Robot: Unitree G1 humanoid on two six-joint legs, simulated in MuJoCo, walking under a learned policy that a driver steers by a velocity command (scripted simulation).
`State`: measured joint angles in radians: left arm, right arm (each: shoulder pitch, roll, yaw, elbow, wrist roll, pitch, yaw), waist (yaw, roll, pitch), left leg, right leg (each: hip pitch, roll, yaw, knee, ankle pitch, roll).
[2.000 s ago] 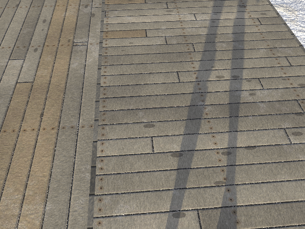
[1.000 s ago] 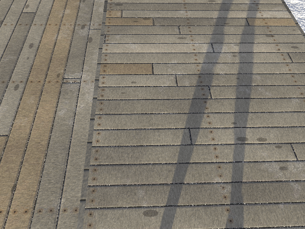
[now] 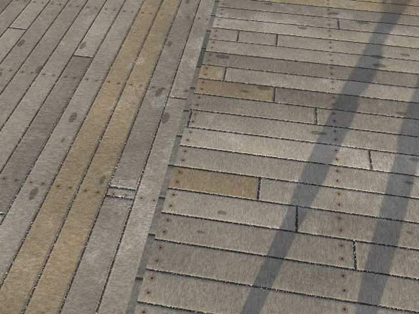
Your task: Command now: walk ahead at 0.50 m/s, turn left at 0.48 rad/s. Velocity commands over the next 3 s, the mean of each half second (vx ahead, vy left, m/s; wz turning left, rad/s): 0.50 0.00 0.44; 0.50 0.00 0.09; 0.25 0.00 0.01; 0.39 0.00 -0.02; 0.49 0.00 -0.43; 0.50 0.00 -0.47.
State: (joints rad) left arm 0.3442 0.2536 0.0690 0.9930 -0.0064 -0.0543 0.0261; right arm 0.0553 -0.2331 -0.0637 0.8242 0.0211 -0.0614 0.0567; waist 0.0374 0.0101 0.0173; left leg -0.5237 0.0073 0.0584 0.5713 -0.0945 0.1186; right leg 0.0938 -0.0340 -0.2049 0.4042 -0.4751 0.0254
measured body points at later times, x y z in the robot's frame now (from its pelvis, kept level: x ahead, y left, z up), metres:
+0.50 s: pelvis +0.30 +0.00 +0.01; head +0.32 +0.01 +0.46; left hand +0.46 +0.29 -0.07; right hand +0.37 -0.27 -0.12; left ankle +0.13 +0.09 -0.72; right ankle +0.44 -0.07 -0.72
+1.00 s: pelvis +0.56 +0.08 +0.01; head +0.59 +0.09 +0.46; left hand +0.45 +0.34 -0.12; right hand +0.85 -0.07 -0.06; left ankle +0.67 +0.23 -0.71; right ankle +0.44 -0.08 -0.72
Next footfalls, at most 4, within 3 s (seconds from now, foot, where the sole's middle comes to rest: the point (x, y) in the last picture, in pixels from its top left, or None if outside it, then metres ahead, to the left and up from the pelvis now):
0.50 right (245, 310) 0.48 -0.07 -0.75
1.02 left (154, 239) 0.70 0.24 -0.75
1.44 right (214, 203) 0.86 0.04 -0.75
1.78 left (138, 205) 0.83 0.31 -0.75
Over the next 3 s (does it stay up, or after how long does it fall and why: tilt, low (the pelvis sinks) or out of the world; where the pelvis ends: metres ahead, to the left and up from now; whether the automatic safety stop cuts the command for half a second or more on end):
stays up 1.43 0.26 0.03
